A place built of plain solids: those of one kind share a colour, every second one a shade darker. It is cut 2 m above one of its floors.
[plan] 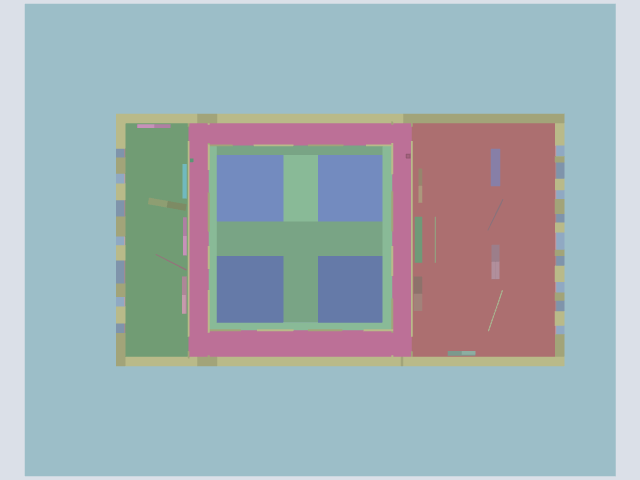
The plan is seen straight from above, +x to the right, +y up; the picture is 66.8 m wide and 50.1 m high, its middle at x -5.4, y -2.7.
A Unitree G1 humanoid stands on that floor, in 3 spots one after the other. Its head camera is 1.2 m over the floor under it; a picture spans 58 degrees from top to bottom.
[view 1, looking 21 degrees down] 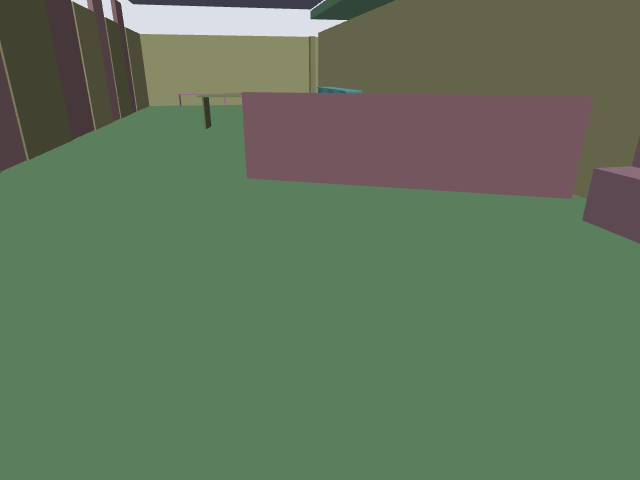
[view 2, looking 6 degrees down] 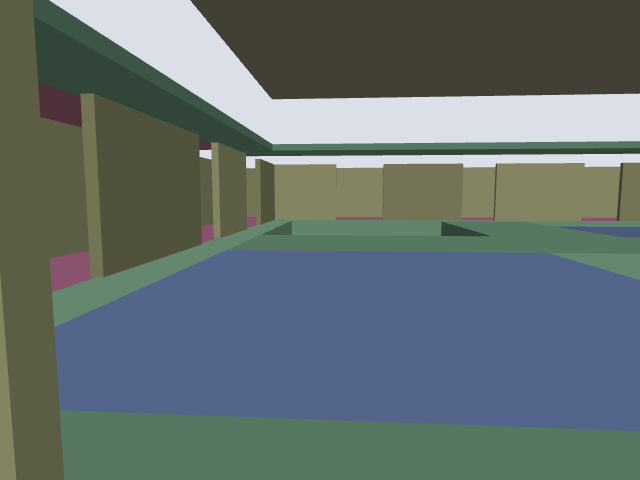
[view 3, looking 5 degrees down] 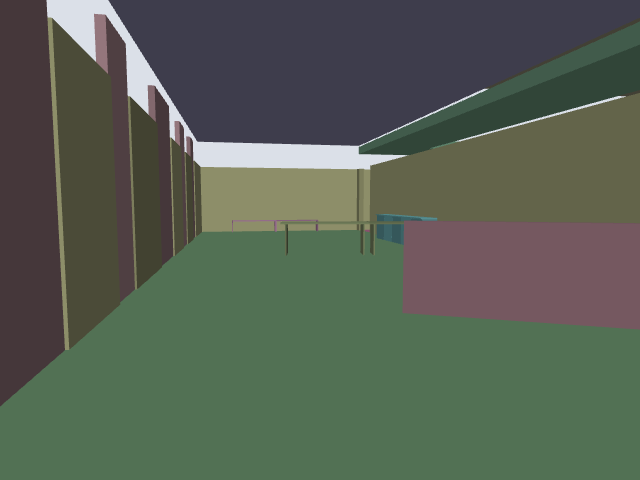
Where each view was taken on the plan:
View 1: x -22.79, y -9.55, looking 78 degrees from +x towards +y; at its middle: floor_breakhall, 3.35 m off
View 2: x -1.54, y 8.38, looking -86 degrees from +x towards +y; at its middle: floor_gang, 11.48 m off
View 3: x -24.34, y -8.60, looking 79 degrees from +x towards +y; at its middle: floor_breakhall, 13.77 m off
